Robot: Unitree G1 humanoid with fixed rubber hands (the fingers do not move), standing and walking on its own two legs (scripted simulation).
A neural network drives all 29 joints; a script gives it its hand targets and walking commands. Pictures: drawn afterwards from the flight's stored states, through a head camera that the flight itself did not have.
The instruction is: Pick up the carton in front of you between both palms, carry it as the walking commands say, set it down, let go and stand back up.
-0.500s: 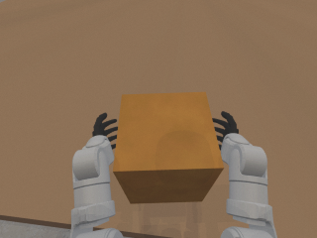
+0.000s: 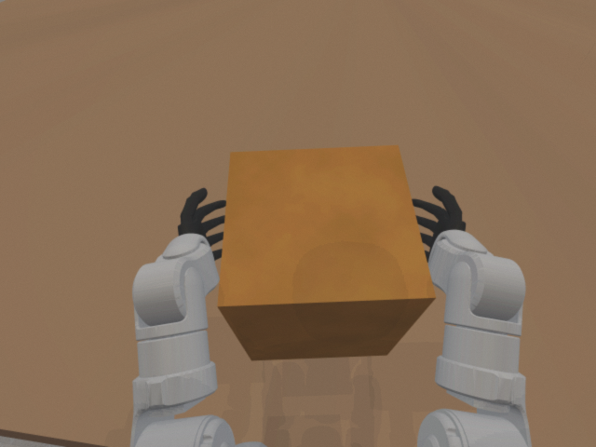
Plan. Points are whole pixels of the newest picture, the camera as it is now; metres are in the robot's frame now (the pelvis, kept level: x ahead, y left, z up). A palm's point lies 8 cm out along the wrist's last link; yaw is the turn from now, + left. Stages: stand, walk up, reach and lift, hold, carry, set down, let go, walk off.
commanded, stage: carry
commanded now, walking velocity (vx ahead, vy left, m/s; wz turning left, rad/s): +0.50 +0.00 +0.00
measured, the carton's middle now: (317, 264) +0.35 +0.01 +0.08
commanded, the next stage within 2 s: none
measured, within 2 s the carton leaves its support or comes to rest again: neither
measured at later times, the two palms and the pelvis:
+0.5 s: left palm (188, 102) +0.69 +0.26 +0.14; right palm (348, 120) +0.62 -0.04 +0.14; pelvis +0.32 +0.17 +0.08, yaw +0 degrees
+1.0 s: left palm out of the picture +1.08 +0.41 +0.26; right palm out of the picture +1.09 +0.11 +0.24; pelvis +0.74 +0.24 +0.11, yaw +1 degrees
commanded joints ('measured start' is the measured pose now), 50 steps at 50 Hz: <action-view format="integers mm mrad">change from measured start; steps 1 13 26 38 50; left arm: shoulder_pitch -625 -546 -265 -735 -550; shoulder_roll -651 -686 -574 -609 -812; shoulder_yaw -568 -665 -459 -682 -500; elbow -111 -168 -161 -251 116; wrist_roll -177 -264 12 -333 -153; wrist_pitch -16 -50 -126 59 56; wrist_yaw -4 -11 -8 -45 -78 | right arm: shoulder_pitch -585 -433 -611 -481 -629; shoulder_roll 642 592 785 471 750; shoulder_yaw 533 499 930 374 561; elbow -45 -76 -354 -63 20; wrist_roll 97 79 390 0 49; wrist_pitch -34 -70 -148 26 39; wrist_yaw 7 2 113 -31 44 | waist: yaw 23 -86 -134 4 -22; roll -84 -177 -16 114 -203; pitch -174 -337 -267 -203 -248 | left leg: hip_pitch -350 217 674 -47 297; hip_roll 54 -70 19 -27 -94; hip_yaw -22 79 -186 -112 155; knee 111 -312 -713 74 -776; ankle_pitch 35 -113 1078 74 554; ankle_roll -12 59 82 -17 6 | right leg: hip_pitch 337 207 -322 181 398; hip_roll -283 -275 122 -246 -133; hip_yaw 326 88 -84 558 42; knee -157 45 286 -134 -63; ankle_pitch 123 888 9 465 1099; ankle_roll -208 -53 -3 -165 -33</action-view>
